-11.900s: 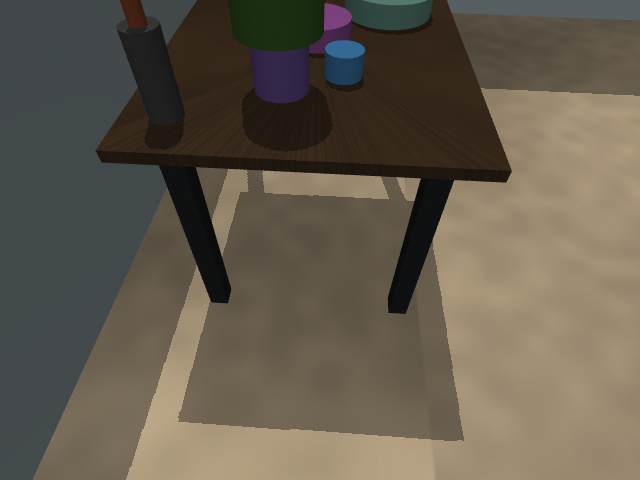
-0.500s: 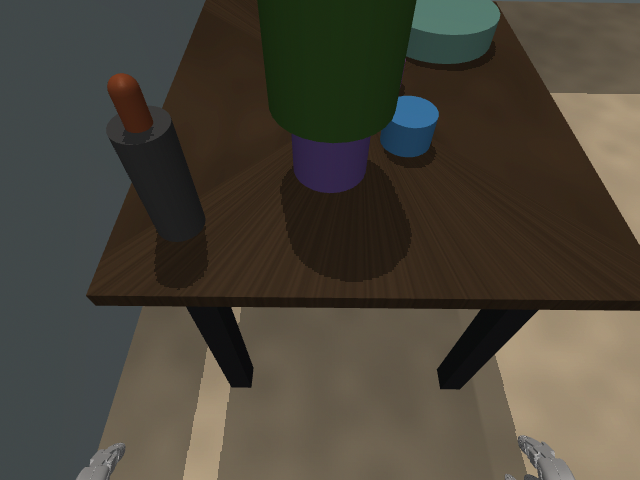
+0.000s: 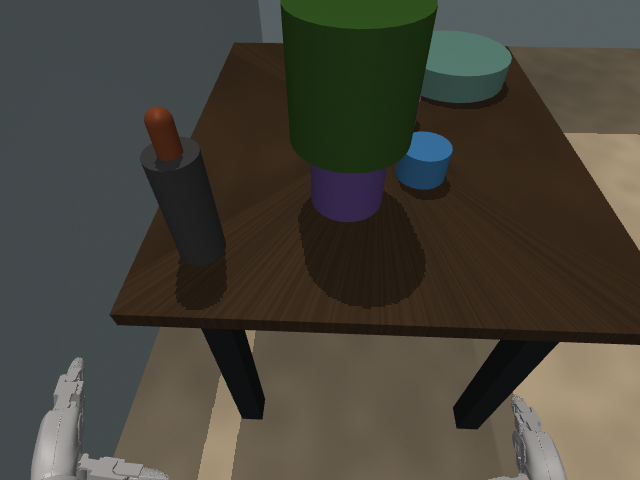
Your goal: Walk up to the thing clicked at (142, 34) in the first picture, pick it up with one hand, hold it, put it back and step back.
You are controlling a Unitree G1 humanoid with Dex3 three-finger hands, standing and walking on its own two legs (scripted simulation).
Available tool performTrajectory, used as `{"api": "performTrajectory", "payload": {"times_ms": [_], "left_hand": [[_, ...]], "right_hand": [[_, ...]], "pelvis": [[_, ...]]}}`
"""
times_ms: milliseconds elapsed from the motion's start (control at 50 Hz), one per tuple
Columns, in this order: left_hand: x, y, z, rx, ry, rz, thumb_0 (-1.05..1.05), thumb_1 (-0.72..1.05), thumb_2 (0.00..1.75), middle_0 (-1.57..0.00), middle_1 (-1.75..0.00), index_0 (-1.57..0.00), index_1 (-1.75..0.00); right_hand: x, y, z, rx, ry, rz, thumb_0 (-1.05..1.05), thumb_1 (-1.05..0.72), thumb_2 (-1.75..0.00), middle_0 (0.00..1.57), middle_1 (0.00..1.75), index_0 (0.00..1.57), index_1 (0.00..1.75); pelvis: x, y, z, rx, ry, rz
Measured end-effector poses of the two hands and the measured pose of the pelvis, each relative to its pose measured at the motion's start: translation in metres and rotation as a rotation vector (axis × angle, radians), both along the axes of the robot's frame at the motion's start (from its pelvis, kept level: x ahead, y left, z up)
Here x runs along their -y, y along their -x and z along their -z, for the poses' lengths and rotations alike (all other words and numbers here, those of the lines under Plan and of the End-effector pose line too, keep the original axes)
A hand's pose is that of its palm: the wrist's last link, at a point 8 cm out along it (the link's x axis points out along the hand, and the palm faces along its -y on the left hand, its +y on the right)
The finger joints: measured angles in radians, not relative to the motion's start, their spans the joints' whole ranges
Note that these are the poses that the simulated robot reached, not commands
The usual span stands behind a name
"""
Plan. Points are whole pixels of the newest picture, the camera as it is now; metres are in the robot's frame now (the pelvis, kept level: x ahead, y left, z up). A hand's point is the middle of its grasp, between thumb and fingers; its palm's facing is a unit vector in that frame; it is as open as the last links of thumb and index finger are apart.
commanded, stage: rise first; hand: left
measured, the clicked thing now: (182, 189) +0.49 +0.22 +0.09
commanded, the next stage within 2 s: go down in 1.16 s
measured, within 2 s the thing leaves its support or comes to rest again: neither
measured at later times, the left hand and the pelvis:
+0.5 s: hand (80, 422) +0.17 +0.26 +0.06, palm faces +0.31 -0.87 -0.39, open 17.5 cm; pelvis -0.01 +0.00 +0.00, yaw +1 degrees
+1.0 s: hand (53, 414) +0.17 +0.26 +0.10, palm faces +0.35 -0.84 -0.42, open 17.5 cm; pelvis -0.02 -0.01 +0.00, yaw +1 degrees
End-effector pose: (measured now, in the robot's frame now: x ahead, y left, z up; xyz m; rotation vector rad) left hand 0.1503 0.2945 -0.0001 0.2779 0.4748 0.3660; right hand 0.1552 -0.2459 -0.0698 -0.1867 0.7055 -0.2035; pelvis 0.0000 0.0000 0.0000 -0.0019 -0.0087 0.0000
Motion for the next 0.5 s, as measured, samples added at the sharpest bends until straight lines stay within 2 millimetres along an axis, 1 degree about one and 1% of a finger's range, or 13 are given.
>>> {"api": "performTrajectory", "payload": {"times_ms": [80,220,300,500], "left_hand": [[-0.001,0.001,-0.018,0.061,-0.017,0.018,0.00,-0.47,0.04,-0.05,-0.05,-0.05,-0.05],[0.000,0.004,-0.042,0.133,-0.052,0.046,0.00,-0.51,0.03,-0.05,-0.04,-0.05,-0.04],[0.000,0.006,-0.055,0.177,-0.081,0.060,-0.01,-0.52,0.03,-0.05,-0.05,-0.05,-0.05],[-0.001,0.014,-0.083,0.277,-0.145,0.074,-0.01,-0.54,0.03,-0.06,-0.05,-0.05,-0.05]], "right_hand": [[0.001,0.002,-0.001,0.007,-0.008,0.003,-0.01,0.47,-0.04,0.06,0.05,0.06,0.05],[0.003,0.012,0.010,-0.052,-0.017,0.009,-0.01,0.52,-0.03,0.06,0.05,0.06,0.05],[0.004,0.014,0.013,-0.061,-0.015,0.010,-0.01,0.53,-0.02,0.06,0.05,0.06,0.05],[0.009,0.011,0.013,-0.043,-0.015,0.011,-0.01,0.52,-0.03,0.06,0.05,0.06,0.05]], "pelvis": [[-0.001,-0.002,0.000,0.011,0.000,-0.001],[-0.001,0.001,0.000,0.026,0.000,-0.002],[-0.001,0.003,0.000,0.031,0.000,-0.003],[0.003,0.007,0.000,0.042,-0.003,-0.011]]}}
